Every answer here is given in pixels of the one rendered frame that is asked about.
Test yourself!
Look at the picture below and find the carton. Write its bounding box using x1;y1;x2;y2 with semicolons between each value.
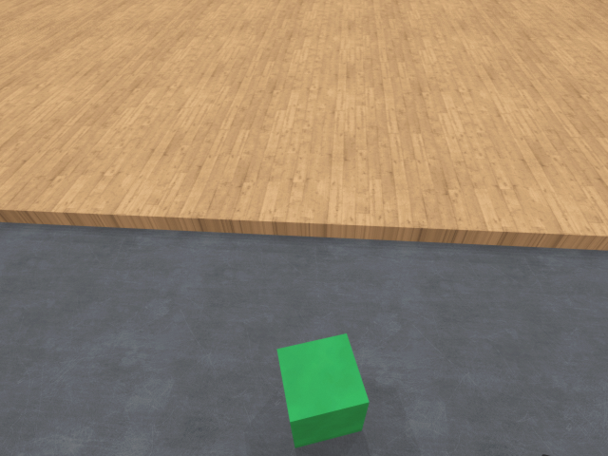
277;333;369;448

